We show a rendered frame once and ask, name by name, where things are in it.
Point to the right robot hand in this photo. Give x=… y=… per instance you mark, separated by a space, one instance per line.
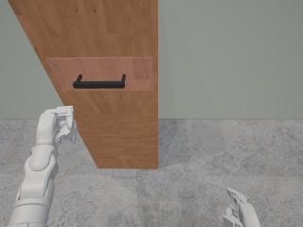
x=245 y=216

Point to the left robot hand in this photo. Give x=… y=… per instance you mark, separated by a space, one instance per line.
x=50 y=132

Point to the robot left forearm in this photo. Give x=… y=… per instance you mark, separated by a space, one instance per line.
x=35 y=194

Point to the cabinet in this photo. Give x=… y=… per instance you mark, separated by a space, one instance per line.
x=118 y=127

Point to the drawer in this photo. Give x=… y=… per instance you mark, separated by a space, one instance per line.
x=138 y=71

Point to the handle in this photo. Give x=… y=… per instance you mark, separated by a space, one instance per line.
x=118 y=84

